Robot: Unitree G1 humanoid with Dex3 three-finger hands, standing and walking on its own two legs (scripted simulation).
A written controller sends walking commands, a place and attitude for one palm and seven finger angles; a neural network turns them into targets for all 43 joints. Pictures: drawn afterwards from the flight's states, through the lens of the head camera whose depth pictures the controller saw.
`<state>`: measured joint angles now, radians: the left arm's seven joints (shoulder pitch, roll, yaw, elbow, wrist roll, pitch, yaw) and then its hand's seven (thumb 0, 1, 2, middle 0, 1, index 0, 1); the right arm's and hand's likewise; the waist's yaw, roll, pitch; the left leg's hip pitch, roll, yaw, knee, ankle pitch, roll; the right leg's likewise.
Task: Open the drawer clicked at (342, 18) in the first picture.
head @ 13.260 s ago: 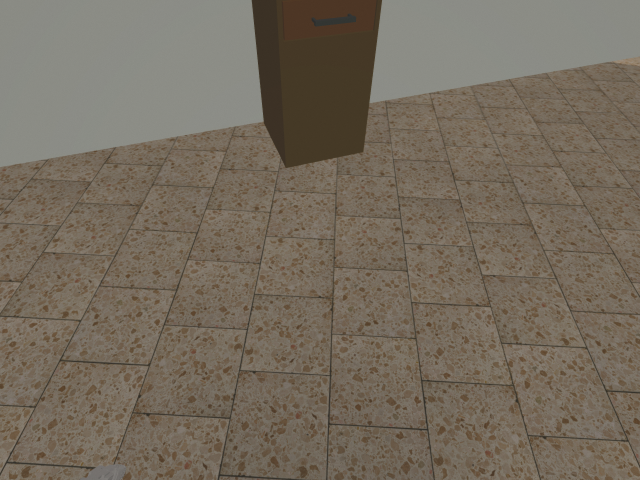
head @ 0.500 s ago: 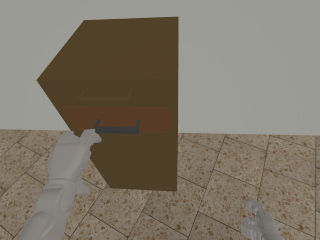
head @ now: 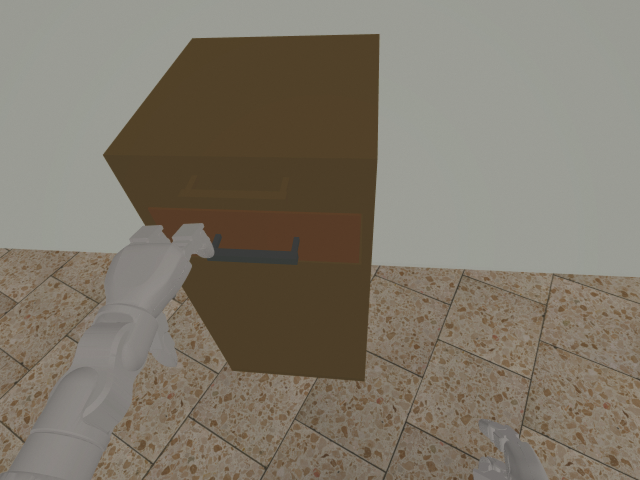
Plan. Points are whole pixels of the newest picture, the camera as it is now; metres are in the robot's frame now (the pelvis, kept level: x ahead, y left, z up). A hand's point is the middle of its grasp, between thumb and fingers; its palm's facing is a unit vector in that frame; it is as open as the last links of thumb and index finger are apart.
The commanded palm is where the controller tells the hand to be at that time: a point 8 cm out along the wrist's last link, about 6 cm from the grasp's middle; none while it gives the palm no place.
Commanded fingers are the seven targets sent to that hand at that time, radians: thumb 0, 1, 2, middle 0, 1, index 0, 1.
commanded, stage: raise the hand with hooked fingers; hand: left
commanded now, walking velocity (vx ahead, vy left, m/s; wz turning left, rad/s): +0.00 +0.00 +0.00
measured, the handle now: (254, 248) +0.50 +0.20 -0.07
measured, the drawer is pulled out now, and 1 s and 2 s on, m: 0.00 0.00 0.00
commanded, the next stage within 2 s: move the hooked fingers above the handle in 0.18 s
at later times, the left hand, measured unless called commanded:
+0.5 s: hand (171, 295) +0.32 +0.24 +0.05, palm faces +0.00 -0.08 -1.00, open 13.8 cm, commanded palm +0.30 +0.25 +0.11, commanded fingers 0.00 -0.50 0.30 -0.30 -1.20 -0.30 -1.20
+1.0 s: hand (208, 276) +0.37 +0.22 +0.02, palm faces +0.00 -0.06 -1.00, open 13.8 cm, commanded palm +0.35 +0.22 +0.08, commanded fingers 0.00 -0.50 0.30 -0.30 -1.20 -0.30 -1.20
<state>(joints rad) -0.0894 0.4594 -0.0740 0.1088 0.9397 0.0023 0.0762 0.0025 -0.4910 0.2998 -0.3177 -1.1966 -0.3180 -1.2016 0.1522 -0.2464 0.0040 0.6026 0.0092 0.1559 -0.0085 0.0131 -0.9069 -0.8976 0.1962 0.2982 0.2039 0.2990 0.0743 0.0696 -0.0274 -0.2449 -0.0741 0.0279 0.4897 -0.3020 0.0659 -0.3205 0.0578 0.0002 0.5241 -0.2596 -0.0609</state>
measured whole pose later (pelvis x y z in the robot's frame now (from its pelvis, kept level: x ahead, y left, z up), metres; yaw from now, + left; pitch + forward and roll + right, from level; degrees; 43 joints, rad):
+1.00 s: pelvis +0.00 +0.00 -0.01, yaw +0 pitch +9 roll +0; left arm -0.33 0.40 -0.12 0.48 1.02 -0.03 0.24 0.00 -0.49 0.30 -0.32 -1.20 -0.32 -1.20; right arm 0.24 -0.25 -0.04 0.64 0.02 0.16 -0.02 0.01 -0.91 -0.90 0.20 0.30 0.20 0.30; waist 0.03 0.05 -0.08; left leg -0.42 -0.07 0.04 0.61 -0.35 0.07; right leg -0.49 0.06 0.00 0.62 -0.30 -0.06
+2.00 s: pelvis +0.00 +0.00 -0.03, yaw -1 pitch +19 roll +0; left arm -0.71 0.38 -0.07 1.04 1.09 -0.03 0.43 0.00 -0.49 0.30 -0.33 -1.21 -0.34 -1.21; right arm 0.34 -0.24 -0.05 0.69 -0.01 0.15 0.00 0.01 -0.91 -0.90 0.20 0.30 0.20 0.30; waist -0.10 0.05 -0.16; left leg -0.70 -0.05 0.04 0.78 -0.41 0.07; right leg -0.76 0.08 -0.01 0.76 -0.33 -0.06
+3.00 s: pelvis +0.00 +0.00 -0.04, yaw +0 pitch +20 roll +0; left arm -0.70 0.36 -0.10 1.06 1.10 -0.02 0.45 0.00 -0.49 0.30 -0.32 -1.20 -0.32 -1.20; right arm 0.31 -0.24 -0.05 0.68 -0.02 0.14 0.00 0.01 -0.91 -0.90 0.20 0.30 0.20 0.30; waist -0.09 0.05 -0.17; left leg -0.75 -0.05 0.03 0.84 -0.43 0.07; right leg -0.80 0.07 -0.03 0.81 -0.36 -0.07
